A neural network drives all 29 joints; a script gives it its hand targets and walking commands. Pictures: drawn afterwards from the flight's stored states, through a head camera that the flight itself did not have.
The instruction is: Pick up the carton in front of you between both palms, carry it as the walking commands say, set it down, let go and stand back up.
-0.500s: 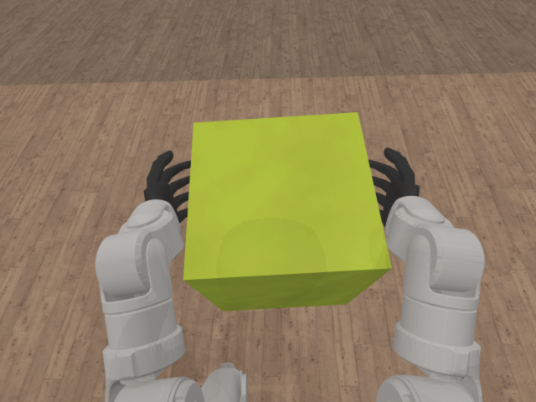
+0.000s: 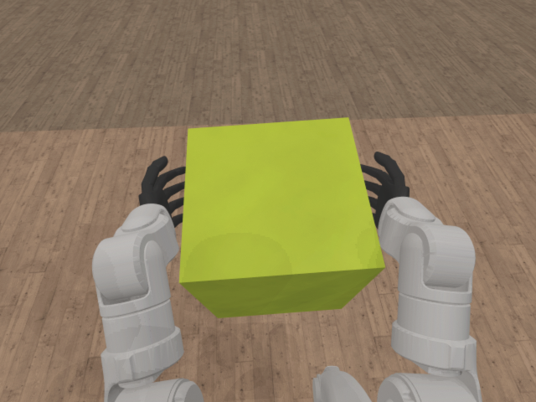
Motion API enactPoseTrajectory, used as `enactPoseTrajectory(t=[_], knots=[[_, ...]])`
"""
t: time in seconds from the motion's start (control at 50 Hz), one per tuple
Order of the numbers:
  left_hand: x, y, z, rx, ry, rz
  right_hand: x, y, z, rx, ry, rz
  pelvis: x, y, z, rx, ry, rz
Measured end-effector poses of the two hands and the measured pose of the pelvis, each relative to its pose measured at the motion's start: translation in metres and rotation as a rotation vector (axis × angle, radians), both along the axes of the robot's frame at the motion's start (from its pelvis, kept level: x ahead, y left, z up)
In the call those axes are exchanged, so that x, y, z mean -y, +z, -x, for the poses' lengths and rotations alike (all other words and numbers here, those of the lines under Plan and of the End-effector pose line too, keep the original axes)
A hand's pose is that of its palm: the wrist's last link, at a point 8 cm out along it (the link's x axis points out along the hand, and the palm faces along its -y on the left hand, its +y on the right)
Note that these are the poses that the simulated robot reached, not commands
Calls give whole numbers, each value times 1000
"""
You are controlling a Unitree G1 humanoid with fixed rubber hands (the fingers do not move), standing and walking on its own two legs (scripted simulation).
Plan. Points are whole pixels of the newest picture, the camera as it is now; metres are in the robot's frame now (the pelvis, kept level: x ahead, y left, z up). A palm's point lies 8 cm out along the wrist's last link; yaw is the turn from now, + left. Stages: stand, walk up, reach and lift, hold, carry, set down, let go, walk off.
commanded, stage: carry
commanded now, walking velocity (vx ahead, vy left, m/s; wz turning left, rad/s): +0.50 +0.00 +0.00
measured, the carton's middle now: (274, 230) +0.36 -0.01 +0.07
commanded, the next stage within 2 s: none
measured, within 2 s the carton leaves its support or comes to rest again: neither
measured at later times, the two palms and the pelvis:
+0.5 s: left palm (191, 80) +0.63 +0.12 +0.17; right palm (352, 77) +0.64 -0.18 +0.16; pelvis +0.29 -0.04 +0.02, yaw +1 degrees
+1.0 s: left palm (189, 4) +0.93 +0.15 +0.19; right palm (317, 2) +0.92 -0.15 +0.20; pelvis +0.59 +0.00 +0.05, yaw +0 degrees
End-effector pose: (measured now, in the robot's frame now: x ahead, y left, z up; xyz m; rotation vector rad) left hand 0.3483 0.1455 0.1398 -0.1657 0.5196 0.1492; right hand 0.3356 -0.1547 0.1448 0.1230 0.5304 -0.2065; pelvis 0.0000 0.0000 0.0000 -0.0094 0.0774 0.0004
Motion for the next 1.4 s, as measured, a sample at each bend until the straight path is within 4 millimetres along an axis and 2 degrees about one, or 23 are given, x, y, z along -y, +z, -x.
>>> enactPoseTrajectory(t=[0.1, 0.2, 0.28, 0.36, 0.46, 0.56, 0.62, 0.7, 0.78, 0.86, 0.98, 1.04, 1.1, 1.16, 1.26, 1.32, 1.4], knots=[[4, 12, -62, 15, 19, -14, 4, 11, -69, 15, 30, 6, 13, 0, -68, -8, 18, -2], [15, 5, -128, -12, 51, -48, 15, -5, -145, -11, 71, -11, 33, -14, -142, 13, 29, 13], [17, -9, -162, -95, 90, -52, 17, -20, -192, -90, 102, -35, 43, -4, -181, 19, 24, 2], [18, -7, -198, -100, 105, -40, 17, -17, -231, -95, 90, -63, 48, 11, -217, 15, 22, -11], [22, 17, -259, -20, 84, -35, 22, 6, -283, -15, 72, -55, 45, 21, -269, 5, 15, -15], [22, 35, -326, 16, 46, -42, 22, 23, -340, 21, 52, -33, 33, 23, -334, 0, 1, -12], [15, 35, -369, 10, 29, -40, 16, 26, -379, 15, 43, -18, 23, 19, -379, 0, -6, -12], [7, 22, -427, -21, -14, -41, 7, 18, -427, -19, 9, 3, 6, 10, -432, 18, -15, -28], [6, 13, -467, -100, -30, -14, 5, 9, -457, -100, -24, -1, -2, 25, -470, 20, -11, -12], [4, 23, -507, -80, -19, 6, 4, 19, -498, -78, -31, -9, -5, 38, -508, 14, -7, -2], [0, 50, -574, 5, 3, -5, 0, 49, -576, 6, 5, 1, 1, 47, -576, -5, 5, -2], [2, 57, -612, 15, 14, -14, 2, 56, -617, 16, 23, 6, 9, 47, -617, -9, 16, -3], [8, 57, -652, 6, 25, -28, 8, 53, -662, 7, 40, 0, 19, 42, -662, -8, 23, 0], [14, 51, -690, -12, 52, -50, 14, 41, -709, -10, 73, -10, 31, 32, -705, 11, 31, 14], [14, 35, -731, -108, 97, -51, 13, 25, -763, -102, 101, -45, 42, 47, -753, 17, 22, -1], [14, 41, -760, -98, 106, -42, 14, 30, -793, -92, 90, -65, 44, 57, -780, 15, 21, -9], [16, 60, -808, -33, 89, -36, 16, 49, -834, -27, 76, -58, 42, 66, -822, 6, 17, -12]])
